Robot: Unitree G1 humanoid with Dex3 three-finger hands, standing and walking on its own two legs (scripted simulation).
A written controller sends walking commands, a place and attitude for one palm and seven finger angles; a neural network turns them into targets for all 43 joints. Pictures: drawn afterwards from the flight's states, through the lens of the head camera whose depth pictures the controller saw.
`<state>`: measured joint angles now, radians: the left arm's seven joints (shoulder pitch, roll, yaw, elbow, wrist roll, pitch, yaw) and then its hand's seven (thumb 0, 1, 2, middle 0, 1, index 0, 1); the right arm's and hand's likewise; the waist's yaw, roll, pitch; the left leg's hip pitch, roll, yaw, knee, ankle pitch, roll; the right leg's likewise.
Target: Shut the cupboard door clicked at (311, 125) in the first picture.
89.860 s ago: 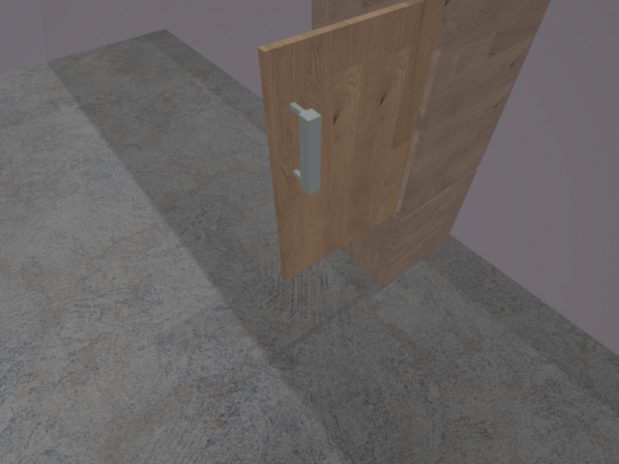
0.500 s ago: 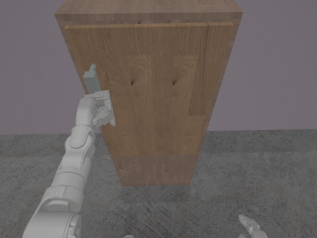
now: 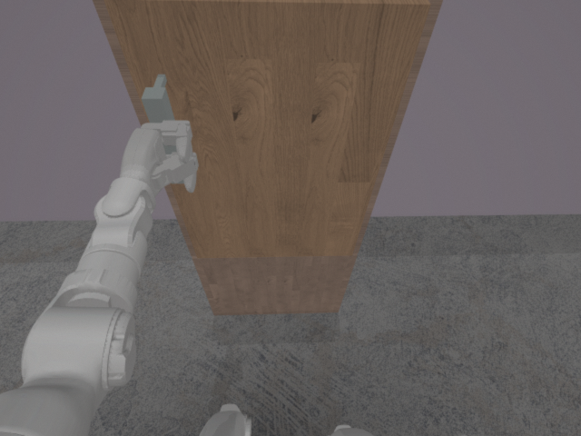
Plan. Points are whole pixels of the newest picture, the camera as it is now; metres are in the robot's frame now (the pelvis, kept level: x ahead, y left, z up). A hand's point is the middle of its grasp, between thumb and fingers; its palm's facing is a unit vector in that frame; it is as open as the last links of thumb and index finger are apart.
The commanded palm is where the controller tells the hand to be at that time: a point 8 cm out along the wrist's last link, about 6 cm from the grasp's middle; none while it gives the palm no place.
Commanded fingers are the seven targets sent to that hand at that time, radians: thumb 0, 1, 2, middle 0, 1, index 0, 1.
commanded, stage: pull the fist back off the door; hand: left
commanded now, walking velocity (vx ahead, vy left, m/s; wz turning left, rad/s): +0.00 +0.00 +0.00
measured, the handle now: (171, 131) +0.53 +0.17 +0.12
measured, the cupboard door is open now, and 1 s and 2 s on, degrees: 0 0 0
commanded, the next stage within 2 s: draw the hand back to the body in 0.88 s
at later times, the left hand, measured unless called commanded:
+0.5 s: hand (206, 163) +0.46 +0.11 +0.12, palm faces +0.01 -1.00 +0.01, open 3.1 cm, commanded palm +0.42 +0.17 +0.13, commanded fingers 0.00 0.90 0.90 -1.30 -1.50 -1.30 -1.50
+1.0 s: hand (200, 196) +0.40 +0.11 +0.12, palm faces +0.00 -1.00 -0.01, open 3.1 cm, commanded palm +0.37 +0.16 +0.13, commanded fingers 0.00 0.90 0.90 -1.30 -1.50 -1.30 -1.50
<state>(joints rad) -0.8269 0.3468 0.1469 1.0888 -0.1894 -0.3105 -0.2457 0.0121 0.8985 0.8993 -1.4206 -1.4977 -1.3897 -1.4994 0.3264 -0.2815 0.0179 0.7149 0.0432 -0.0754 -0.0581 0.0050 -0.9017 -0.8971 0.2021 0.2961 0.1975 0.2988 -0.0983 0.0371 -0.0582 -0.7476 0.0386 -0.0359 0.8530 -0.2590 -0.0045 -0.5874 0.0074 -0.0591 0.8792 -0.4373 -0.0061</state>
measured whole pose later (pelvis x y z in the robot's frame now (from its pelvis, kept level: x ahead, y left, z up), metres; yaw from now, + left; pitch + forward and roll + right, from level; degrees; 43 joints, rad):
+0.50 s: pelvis -0.03 +0.01 -0.01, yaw -5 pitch +9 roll -2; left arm -0.84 0.31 0.25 1.06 -0.12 -0.29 0.01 0.01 0.90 0.90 -1.32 -1.50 -1.31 -1.50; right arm 0.38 -0.26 0.02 0.68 0.01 -0.10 -0.02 0.01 -0.90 -0.90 0.20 0.30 0.20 0.30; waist -0.14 0.04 -0.08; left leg -0.83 0.01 -0.06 0.91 -0.29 0.00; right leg -0.71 0.04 0.01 0.93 -0.39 0.01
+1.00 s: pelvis +0.04 +0.01 +0.01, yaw -4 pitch +5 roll -1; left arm -0.21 0.14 0.05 0.30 -0.14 -0.14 0.05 0.01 0.90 0.90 -1.30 -1.50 -1.31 -1.50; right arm 0.22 -0.23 0.02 0.58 0.03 -0.10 -0.03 0.01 -0.90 -0.90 0.20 0.30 0.20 0.30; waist -0.01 0.05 -0.08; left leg -0.56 -0.01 -0.05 0.81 -0.33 0.00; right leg -0.42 0.03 0.03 0.79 -0.45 0.01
